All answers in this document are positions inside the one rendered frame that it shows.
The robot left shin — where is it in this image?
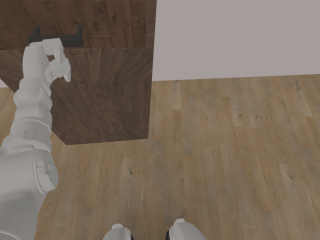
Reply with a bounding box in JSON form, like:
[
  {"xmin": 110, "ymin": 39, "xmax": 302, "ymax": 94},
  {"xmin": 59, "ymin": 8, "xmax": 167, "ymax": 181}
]
[{"xmin": 112, "ymin": 223, "xmax": 124, "ymax": 229}]

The cabinet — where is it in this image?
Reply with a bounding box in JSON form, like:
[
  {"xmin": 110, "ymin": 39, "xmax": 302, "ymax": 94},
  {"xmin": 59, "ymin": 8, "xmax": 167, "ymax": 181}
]
[{"xmin": 0, "ymin": 0, "xmax": 157, "ymax": 145}]

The drawer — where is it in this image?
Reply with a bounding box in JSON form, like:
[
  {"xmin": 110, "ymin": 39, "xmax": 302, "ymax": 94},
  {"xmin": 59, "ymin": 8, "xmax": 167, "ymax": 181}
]
[{"xmin": 0, "ymin": 0, "xmax": 147, "ymax": 51}]

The robot left thigh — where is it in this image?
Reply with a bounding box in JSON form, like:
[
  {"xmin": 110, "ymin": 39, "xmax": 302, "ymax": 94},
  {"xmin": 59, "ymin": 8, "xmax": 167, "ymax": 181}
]
[{"xmin": 103, "ymin": 227, "xmax": 131, "ymax": 240}]

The left robot upper arm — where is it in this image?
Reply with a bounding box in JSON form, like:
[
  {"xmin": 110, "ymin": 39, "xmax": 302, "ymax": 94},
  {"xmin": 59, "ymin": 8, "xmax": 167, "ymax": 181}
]
[{"xmin": 0, "ymin": 149, "xmax": 59, "ymax": 240}]

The left robot forearm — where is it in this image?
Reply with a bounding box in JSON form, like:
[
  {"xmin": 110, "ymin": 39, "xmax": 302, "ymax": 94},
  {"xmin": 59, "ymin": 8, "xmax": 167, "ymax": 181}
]
[{"xmin": 0, "ymin": 76, "xmax": 53, "ymax": 156}]

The left robot hand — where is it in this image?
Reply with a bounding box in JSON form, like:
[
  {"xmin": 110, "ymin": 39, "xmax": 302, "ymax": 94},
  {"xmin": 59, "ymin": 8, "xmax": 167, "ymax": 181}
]
[{"xmin": 22, "ymin": 38, "xmax": 71, "ymax": 87}]

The handle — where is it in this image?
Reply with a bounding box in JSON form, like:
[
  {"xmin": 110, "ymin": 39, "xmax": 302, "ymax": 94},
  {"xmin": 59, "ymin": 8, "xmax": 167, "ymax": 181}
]
[{"xmin": 28, "ymin": 26, "xmax": 84, "ymax": 48}]

